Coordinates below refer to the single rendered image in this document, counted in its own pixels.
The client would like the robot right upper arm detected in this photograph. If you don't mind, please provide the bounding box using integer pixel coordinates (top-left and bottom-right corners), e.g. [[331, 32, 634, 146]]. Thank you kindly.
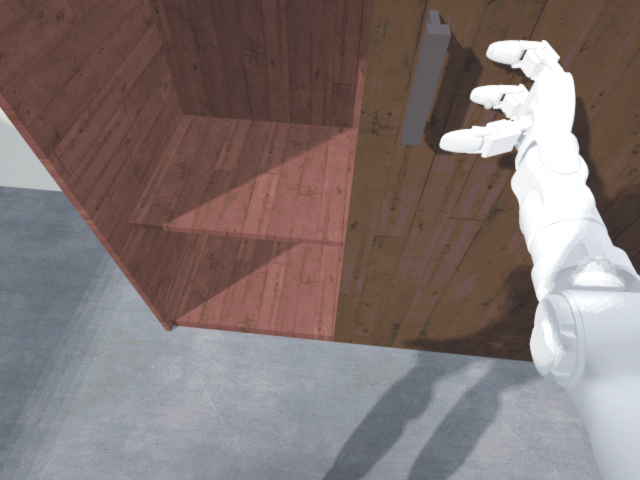
[[530, 290, 640, 480]]

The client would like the right robot forearm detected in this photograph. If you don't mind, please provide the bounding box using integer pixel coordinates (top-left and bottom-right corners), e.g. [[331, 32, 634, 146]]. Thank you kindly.
[[511, 128, 640, 302]]

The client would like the handle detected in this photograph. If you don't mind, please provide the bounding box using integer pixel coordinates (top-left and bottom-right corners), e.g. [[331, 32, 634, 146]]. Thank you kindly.
[[401, 10, 451, 146]]

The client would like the wardrobe door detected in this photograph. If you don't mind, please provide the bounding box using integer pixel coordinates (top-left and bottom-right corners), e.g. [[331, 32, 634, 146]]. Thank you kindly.
[[333, 0, 640, 362]]

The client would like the robot right hand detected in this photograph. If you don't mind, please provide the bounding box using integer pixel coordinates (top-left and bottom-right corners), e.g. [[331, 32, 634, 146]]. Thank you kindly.
[[439, 40, 575, 158]]

